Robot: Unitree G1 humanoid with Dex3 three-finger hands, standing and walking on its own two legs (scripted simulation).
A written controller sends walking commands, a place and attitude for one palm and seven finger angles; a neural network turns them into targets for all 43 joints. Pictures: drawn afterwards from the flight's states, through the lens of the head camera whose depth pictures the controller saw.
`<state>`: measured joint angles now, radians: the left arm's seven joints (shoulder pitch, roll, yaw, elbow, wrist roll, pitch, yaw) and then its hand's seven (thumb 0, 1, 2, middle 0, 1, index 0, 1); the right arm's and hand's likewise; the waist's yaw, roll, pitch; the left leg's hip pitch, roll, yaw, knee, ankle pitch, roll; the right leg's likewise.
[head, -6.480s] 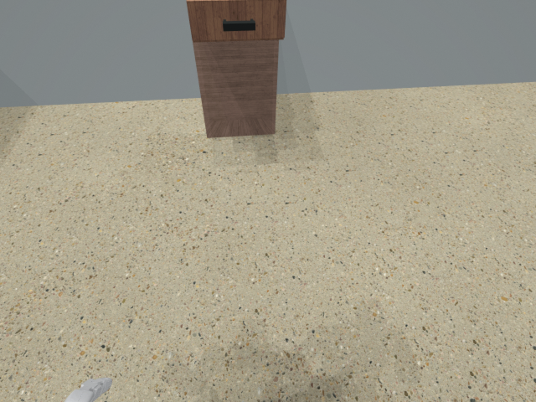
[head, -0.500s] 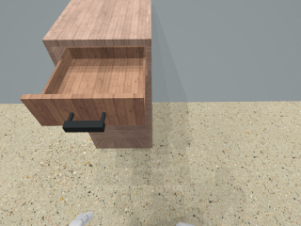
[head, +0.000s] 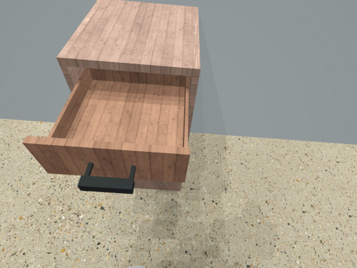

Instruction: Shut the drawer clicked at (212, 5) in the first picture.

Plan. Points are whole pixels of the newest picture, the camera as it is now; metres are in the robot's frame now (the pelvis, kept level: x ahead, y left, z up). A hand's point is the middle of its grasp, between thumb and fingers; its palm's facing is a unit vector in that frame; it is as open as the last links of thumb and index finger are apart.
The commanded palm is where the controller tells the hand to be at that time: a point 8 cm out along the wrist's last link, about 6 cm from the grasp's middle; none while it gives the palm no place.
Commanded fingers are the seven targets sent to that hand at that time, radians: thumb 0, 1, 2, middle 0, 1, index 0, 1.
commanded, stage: come to a stop and stand still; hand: left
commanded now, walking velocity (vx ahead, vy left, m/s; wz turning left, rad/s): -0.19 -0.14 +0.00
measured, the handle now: (109, 176) +0.30 +0.20 +0.00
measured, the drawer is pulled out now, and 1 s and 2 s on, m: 0.28 0.28 0.28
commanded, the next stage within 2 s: look again from close up in 1.34 s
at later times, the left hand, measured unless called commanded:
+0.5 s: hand out of the picture -0.04 +0.10 -0.14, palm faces +0.05 -0.96 -0.26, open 7.3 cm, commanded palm none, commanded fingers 0.00 0.90 0.90 -0.20 -0.30 -0.20 -0.30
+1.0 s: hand out of the picture -0.08 +0.15 -0.18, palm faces +0.09 -0.98 -0.16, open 7.3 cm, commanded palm none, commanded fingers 0.00 0.90 0.90 -0.20 -0.30 -0.20 -0.30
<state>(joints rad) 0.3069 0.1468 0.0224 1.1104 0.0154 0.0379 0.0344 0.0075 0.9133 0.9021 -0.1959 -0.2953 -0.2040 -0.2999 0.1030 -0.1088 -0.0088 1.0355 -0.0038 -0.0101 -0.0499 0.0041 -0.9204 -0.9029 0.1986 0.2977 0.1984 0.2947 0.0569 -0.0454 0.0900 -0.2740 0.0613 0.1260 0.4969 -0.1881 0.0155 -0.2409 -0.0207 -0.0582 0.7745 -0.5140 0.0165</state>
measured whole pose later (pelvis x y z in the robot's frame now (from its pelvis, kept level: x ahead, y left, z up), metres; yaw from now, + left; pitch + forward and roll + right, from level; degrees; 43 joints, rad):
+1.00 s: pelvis -0.05 -0.02 +0.01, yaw +1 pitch -1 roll +0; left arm 0.30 0.16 0.02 1.14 0.02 0.02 0.02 0.01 0.91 0.90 -0.19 -0.30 -0.20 -0.30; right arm 0.18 -0.16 -0.01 1.07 0.00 0.00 -0.04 0.00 -0.95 -0.90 0.20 0.30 0.20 0.29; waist 0.05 -0.03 0.02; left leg -0.16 0.01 0.05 0.43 -0.26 0.01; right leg -0.18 -0.08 -0.05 0.43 -0.23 0.05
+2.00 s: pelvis -0.05 -0.04 +0.00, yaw +0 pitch -1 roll +1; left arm 0.28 0.15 -0.01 1.09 0.01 0.00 0.03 0.01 0.91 0.90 -0.20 -0.30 -0.20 -0.30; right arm 0.28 -0.18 0.02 1.09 -0.01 -0.01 -0.02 0.01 -0.92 -0.90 0.20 0.30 0.20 0.29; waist 0.01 0.02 0.06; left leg -0.15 0.04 0.05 0.46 -0.28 -0.03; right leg -0.20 -0.06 -0.05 0.52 -0.29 0.02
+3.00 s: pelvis -0.02 -0.08 +0.00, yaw +1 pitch -1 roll +2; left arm 0.24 0.16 0.02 1.00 0.03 0.00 0.04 0.00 0.93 0.90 -0.20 -0.30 -0.21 -0.30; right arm 0.20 -0.17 -0.03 1.05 0.00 0.03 -0.03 0.01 -0.92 -0.90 0.20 0.30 0.20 0.29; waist 0.01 0.00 0.08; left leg -0.28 0.03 0.04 0.72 -0.43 -0.01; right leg -0.21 -0.01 -0.12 0.55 -0.33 -0.07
